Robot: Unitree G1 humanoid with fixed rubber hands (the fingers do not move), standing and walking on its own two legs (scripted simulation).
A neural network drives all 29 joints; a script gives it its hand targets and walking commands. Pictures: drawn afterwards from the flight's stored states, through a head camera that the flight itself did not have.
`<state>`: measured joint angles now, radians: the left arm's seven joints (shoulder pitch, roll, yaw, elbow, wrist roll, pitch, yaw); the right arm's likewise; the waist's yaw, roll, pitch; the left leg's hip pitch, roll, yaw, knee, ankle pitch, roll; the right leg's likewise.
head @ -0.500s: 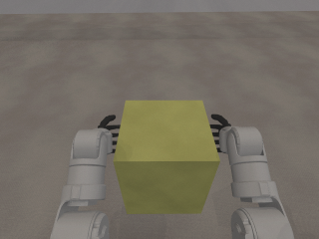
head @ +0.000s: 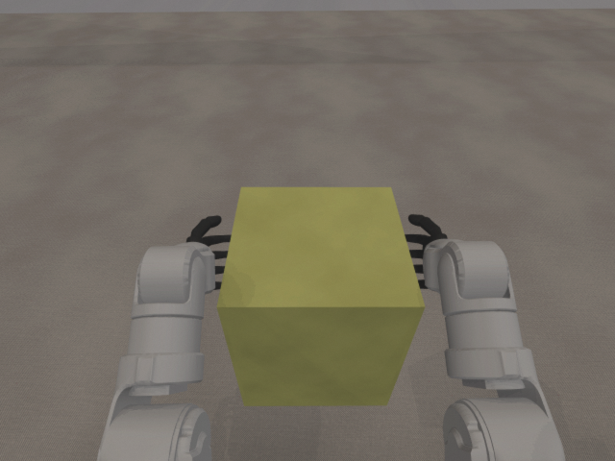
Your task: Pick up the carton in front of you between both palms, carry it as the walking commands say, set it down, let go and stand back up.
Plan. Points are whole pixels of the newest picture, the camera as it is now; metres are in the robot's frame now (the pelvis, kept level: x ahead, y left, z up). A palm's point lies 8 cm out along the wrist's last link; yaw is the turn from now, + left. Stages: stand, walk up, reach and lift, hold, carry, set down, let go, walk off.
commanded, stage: carry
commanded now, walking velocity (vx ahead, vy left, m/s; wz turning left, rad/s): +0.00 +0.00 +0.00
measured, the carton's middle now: (315, 299) +0.35 +0.00 +0.04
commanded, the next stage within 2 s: hold in 1.04 s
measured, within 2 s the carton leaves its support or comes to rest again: neither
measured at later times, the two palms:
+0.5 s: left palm (204, 327) +0.29 +0.15 +0.06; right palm (434, 324) +0.29 -0.15 +0.06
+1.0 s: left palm (205, 337) +0.28 +0.15 +0.05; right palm (435, 335) +0.28 -0.15 +0.04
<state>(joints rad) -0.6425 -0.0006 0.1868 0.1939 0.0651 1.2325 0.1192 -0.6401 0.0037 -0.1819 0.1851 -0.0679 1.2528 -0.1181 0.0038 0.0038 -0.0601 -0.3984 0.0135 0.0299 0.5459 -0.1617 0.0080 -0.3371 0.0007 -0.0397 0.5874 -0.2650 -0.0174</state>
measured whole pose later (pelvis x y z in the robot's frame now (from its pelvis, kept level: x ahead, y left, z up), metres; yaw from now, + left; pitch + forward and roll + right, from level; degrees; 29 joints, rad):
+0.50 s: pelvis +0.01 +0.00 +0.00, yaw +0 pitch +1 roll +0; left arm -0.26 -0.14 0.18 0.13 0.22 0.91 0.05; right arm -0.26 0.14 -0.18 0.12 -0.22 0.93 -0.04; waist 0.01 0.00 -0.12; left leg -0.40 0.02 0.03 0.55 -0.17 0.00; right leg -0.34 0.00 -0.05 0.59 -0.27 -0.02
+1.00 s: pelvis +0.00 +0.00 +0.00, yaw +0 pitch +2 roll +0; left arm -0.22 -0.14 0.18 0.24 0.26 0.73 0.04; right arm -0.21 0.14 -0.18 0.24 -0.25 0.73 -0.03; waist 0.00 0.00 -0.15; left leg -0.41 0.02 0.03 0.53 -0.15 0.00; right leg -0.34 0.00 -0.05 0.56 -0.25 -0.02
